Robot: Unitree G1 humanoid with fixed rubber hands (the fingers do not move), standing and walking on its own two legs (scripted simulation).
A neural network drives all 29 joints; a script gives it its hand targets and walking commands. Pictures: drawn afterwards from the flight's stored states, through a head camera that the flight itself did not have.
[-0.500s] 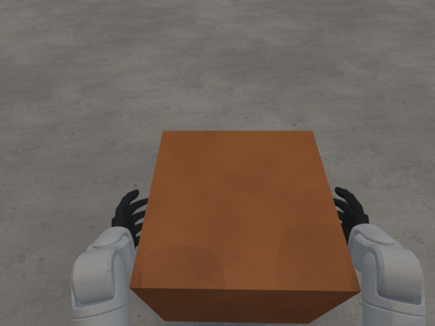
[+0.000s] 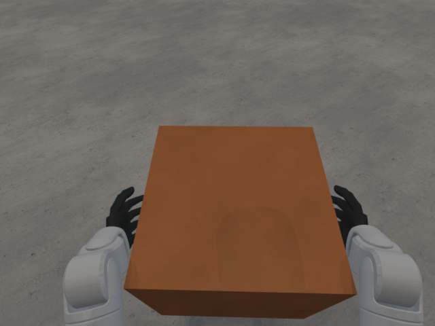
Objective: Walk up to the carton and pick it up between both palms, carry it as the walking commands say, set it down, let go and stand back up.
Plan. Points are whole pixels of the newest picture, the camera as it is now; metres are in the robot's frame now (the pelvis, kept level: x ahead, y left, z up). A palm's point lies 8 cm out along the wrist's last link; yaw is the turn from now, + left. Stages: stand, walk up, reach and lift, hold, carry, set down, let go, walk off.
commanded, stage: carry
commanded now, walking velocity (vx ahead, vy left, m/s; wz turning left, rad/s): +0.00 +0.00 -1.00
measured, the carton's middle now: (233, 225) +0.30 -0.01 +0.01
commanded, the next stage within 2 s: none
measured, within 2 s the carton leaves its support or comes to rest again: neither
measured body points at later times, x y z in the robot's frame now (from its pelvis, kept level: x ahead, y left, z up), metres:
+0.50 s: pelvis -0.01 -0.02 +0.03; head +0.01 -0.02 +0.48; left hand +0.31 +0.03 +0.10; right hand +0.12 -0.31 +0.10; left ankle +0.03 +0.11 -0.70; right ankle -0.06 -0.15 -0.67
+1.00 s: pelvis -0.03 -0.06 +0.03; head -0.01 -0.05 +0.48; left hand +0.27 -0.15 +0.09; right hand -0.05 -0.37 +0.10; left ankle +0.07 +0.02 -0.70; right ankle -0.13 -0.12 -0.64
